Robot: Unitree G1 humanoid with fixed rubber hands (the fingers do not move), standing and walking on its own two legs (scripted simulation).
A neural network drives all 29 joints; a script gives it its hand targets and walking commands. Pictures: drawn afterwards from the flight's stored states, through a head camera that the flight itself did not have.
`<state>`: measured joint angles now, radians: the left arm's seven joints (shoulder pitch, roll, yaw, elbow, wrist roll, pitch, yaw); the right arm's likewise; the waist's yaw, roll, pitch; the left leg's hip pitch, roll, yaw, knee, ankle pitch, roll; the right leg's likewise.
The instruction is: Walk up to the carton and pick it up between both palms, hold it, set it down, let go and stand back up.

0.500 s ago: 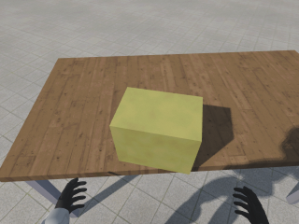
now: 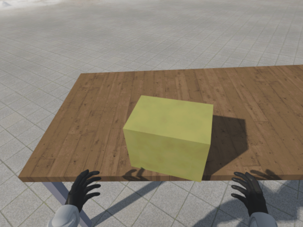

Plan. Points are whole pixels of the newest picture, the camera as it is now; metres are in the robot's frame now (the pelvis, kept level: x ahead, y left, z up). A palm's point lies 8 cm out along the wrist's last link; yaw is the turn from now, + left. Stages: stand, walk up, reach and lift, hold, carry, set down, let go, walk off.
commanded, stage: reach and lift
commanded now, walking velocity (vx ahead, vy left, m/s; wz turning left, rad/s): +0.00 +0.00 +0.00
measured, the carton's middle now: (169, 137) +0.41 -0.02 +0.00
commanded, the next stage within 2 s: none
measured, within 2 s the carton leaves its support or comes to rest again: neither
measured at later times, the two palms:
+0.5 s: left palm (83, 179) +0.24 +0.22 +0.02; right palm (252, 178) +0.24 -0.22 +0.04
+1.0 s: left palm (90, 139) +0.33 +0.21 +0.09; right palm (255, 152) +0.30 -0.23 +0.07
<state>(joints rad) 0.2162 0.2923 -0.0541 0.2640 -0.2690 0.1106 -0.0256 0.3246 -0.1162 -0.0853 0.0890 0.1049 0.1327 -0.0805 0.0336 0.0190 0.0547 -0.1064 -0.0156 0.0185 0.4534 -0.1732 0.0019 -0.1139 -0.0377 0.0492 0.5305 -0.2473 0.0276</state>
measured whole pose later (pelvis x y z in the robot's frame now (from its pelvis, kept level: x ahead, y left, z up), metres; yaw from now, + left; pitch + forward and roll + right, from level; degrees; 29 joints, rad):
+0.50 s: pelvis +0.04 -0.01 +0.01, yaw -1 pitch -6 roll +0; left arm 0.23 0.37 -0.07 0.11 -0.33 0.05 0.02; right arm 0.31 -0.13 -0.04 -0.04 0.20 0.13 -0.11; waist 0.05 -0.03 0.08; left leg -0.10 0.02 0.01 0.40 -0.20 -0.03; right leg -0.09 0.00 0.05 0.43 -0.24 0.01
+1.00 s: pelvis +0.08 +0.00 +0.01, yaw -2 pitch -3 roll +0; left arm 0.15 0.27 0.06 -0.14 -0.29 0.29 -0.03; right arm 0.27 -0.29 -0.04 -0.18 0.32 0.17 -0.14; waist 0.01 0.04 0.06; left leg -0.05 0.02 0.03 0.34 -0.23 -0.01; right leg -0.02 -0.01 0.07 0.31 -0.23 0.03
